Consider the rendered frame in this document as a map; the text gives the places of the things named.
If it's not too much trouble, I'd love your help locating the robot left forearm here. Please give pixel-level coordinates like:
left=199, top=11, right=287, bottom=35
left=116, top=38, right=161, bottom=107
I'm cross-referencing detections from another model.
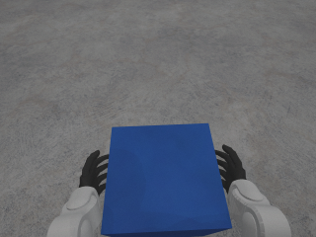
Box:
left=45, top=186, right=102, bottom=237

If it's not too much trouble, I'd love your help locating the robot right forearm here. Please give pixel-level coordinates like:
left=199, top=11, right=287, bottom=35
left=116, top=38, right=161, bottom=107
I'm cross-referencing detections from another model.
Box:
left=227, top=179, right=291, bottom=237

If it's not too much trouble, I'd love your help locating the right robot hand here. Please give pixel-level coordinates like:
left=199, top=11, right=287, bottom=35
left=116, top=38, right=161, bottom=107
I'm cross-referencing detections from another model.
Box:
left=214, top=144, right=247, bottom=194

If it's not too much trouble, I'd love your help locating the carton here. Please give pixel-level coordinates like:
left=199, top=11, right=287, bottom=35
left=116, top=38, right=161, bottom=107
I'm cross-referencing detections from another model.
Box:
left=101, top=123, right=232, bottom=237

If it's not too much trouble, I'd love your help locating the left robot hand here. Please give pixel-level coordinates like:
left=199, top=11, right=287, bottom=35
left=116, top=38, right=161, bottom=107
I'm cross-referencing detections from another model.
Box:
left=79, top=150, right=110, bottom=196

